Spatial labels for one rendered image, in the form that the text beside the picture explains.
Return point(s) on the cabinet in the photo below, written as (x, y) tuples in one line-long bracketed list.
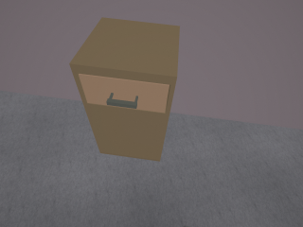
[(133, 50)]

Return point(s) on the handle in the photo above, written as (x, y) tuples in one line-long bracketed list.
[(121, 103)]

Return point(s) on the drawer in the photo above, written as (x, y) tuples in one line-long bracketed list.
[(151, 96)]

